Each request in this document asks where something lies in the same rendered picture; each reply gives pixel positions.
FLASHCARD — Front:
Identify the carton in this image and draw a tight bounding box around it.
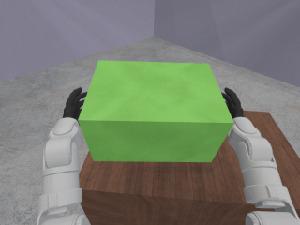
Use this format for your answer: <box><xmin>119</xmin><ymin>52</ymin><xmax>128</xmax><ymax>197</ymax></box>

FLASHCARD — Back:
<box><xmin>78</xmin><ymin>60</ymin><xmax>234</xmax><ymax>162</ymax></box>

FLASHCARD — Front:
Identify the robot right upper arm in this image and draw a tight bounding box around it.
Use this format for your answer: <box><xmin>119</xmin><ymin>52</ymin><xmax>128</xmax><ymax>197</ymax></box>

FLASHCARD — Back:
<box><xmin>245</xmin><ymin>211</ymin><xmax>300</xmax><ymax>225</ymax></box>

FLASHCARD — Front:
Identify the robot right forearm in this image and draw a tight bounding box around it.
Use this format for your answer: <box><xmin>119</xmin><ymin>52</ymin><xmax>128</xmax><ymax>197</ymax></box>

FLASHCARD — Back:
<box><xmin>228</xmin><ymin>117</ymin><xmax>300</xmax><ymax>223</ymax></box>

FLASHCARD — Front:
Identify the robot right hand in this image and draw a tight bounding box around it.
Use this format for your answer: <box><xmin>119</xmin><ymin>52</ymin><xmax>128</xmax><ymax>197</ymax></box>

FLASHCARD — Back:
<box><xmin>221</xmin><ymin>87</ymin><xmax>244</xmax><ymax>119</ymax></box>

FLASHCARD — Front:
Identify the robot left forearm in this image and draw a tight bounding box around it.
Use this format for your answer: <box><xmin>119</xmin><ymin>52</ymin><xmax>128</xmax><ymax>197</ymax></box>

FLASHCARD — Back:
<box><xmin>37</xmin><ymin>117</ymin><xmax>83</xmax><ymax>225</ymax></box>

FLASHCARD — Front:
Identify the pedestal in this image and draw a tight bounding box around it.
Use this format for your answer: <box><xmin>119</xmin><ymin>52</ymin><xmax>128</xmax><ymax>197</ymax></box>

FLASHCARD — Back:
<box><xmin>79</xmin><ymin>111</ymin><xmax>300</xmax><ymax>225</ymax></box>

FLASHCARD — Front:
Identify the robot left upper arm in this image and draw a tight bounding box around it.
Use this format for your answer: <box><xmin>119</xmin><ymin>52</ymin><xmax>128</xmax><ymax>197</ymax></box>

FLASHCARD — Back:
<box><xmin>41</xmin><ymin>213</ymin><xmax>89</xmax><ymax>225</ymax></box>

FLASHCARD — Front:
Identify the robot left hand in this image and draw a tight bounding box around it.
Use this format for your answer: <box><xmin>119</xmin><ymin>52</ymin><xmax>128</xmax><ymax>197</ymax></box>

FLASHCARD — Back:
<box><xmin>63</xmin><ymin>87</ymin><xmax>88</xmax><ymax>125</ymax></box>

